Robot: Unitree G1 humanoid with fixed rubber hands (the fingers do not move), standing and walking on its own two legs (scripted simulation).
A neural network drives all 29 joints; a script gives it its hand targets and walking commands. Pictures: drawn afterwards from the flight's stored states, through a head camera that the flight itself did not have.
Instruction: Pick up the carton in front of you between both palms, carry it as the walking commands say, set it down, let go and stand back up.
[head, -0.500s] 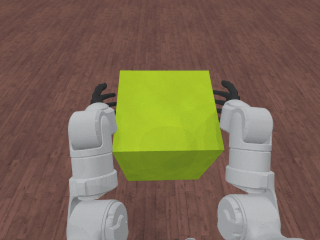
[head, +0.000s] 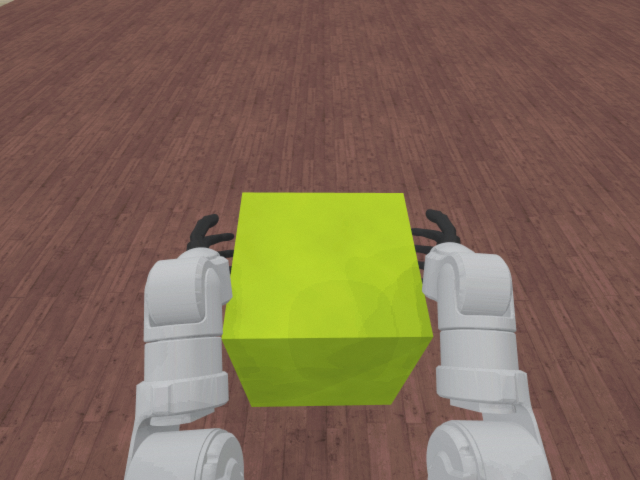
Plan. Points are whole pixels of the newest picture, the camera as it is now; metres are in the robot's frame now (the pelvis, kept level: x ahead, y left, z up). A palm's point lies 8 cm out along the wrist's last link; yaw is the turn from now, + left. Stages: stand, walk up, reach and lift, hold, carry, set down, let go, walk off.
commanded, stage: carry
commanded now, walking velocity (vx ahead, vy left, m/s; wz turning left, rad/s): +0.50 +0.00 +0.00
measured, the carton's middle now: (322, 306) +0.37 +0.00 +0.03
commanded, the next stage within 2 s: none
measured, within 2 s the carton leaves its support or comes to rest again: neither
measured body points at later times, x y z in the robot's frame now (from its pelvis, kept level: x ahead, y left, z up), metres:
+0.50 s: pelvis +0.31 -0.02 +0.02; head +0.31 -0.02 +0.47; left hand +0.59 +0.14 +0.11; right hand +0.61 -0.15 +0.11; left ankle +0.36 +0.11 -0.69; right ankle +0.25 -0.13 -0.73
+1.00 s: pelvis +0.63 +0.00 +0.01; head +0.60 +0.00 +0.46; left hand +0.91 +0.13 +0.11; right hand +0.90 -0.16 +0.11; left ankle +0.48 +0.10 -0.73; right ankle +0.80 -0.12 -0.71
